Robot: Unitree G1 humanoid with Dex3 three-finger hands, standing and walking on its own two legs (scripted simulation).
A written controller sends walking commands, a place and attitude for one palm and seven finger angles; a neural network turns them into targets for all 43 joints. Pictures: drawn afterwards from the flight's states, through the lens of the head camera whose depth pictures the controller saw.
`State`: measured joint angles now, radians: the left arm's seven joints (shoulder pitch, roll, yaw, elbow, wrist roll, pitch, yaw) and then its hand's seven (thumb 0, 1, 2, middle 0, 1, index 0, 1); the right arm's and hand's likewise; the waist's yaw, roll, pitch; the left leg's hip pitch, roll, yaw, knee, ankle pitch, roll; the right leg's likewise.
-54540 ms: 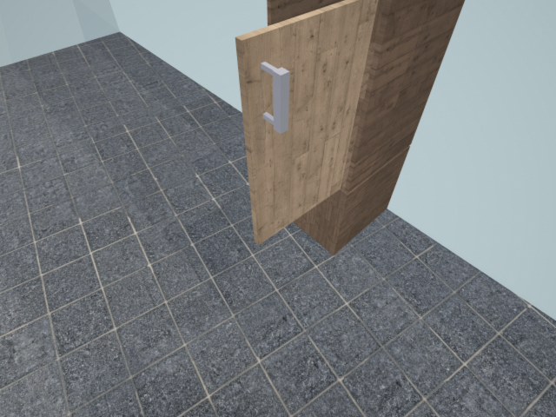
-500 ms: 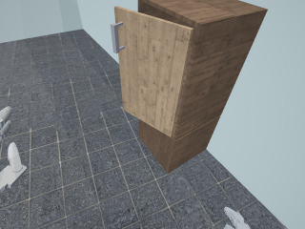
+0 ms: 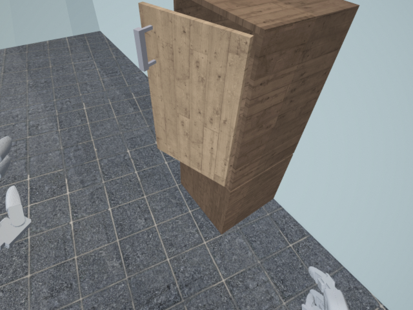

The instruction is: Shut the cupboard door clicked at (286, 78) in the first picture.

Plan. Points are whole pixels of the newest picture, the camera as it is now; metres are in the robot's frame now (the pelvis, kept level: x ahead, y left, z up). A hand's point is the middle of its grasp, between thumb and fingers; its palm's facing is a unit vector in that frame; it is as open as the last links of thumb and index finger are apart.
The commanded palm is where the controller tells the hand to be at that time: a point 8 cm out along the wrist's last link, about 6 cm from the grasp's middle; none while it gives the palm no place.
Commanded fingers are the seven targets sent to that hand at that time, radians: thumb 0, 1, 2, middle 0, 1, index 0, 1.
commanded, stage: stop stepping back and stand still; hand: left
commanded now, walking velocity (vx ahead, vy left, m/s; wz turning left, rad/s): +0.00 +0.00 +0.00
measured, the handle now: (146, 48) +0.79 +0.23 +0.14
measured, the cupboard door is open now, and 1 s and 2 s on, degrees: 20 20 20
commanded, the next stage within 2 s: let the arm hang, fingers relaxed in 0.12 s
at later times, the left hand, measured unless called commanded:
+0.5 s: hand out of the picture +0.05 +0.17 -0.17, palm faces -0.01 -0.99 -0.16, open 7.4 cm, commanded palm none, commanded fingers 0.00 0.90 0.90 -0.20 -0.30 -0.20 -0.30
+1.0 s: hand out of the picture -0.08 +0.18 -0.17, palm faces +0.05 -0.98 -0.21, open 7.4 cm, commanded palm none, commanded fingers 0.00 0.90 0.90 -0.20 -0.30 -0.20 -0.30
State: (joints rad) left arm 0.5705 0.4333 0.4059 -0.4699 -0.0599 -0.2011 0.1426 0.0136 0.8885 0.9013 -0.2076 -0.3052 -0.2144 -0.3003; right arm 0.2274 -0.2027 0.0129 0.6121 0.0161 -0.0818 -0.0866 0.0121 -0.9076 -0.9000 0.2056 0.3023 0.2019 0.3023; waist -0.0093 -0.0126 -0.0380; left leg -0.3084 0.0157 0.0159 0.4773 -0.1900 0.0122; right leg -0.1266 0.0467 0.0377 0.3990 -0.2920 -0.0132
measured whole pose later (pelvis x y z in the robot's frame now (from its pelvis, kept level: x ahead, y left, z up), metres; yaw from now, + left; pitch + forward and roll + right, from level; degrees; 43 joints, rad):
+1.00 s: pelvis -0.03 +0.00 +0.00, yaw +1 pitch -2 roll -1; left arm 0.40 0.16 -0.01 1.14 0.01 0.01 0.03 0.00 0.91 0.90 -0.19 -0.30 -0.20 -0.30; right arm 0.31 -0.15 0.00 1.09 -0.01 0.03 -0.03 0.01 -0.91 -0.90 0.20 0.30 0.20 0.30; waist -0.01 0.04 -0.01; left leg -0.28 0.00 0.01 0.46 -0.15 0.02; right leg -0.13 0.03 0.02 0.44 -0.29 -0.01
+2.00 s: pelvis -0.01 +0.00 +0.00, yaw +1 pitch -2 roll +0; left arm 0.34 0.12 0.00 1.14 0.01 -0.01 0.03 0.00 0.91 0.90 -0.19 -0.30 -0.20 -0.30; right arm 0.28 -0.15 0.00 1.12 -0.01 0.01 -0.04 0.00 -0.91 -0.90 0.20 0.30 0.20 0.30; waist -0.01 0.00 0.02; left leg -0.25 0.00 0.01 0.43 -0.16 0.01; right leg -0.08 0.03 0.02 0.40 -0.29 -0.01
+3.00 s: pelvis -0.01 -0.04 +0.00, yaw +33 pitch +0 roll +2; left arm 0.23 0.20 0.04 0.90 0.03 0.02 0.03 0.00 0.91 0.90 -0.20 -0.30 -0.20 -0.30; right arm 0.19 -0.24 -0.08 0.91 -0.02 0.08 0.02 0.01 -0.91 -0.90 0.20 0.30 0.20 0.30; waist -0.03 0.00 0.12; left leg -0.49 -0.01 0.02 0.99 -0.44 -0.05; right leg -0.19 -0.08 -0.10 0.53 -0.35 0.00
